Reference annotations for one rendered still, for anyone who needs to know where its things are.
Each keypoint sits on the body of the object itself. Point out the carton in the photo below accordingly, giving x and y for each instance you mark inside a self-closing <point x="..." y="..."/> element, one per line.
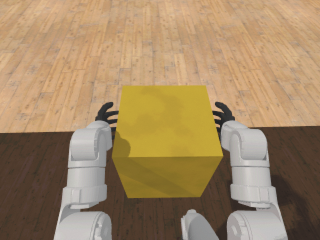
<point x="166" y="142"/>

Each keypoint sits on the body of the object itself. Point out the right robot thigh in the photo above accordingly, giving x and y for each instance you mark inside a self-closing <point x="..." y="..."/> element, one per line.
<point x="195" y="227"/>

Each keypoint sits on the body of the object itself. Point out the robot right upper arm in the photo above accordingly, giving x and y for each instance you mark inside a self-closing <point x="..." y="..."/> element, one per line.
<point x="254" y="225"/>

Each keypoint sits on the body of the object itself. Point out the robot right forearm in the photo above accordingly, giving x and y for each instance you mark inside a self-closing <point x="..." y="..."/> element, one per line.
<point x="249" y="159"/>

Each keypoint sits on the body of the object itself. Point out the robot left hand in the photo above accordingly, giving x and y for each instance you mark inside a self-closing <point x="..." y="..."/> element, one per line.
<point x="102" y="115"/>

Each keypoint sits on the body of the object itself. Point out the robot left upper arm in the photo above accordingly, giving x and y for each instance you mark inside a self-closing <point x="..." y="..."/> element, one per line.
<point x="85" y="225"/>

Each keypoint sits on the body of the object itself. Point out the robot left forearm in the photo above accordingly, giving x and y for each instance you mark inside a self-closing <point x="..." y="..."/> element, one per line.
<point x="86" y="174"/>

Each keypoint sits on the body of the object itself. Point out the robot right hand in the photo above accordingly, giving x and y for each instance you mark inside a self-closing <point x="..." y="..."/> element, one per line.
<point x="226" y="116"/>

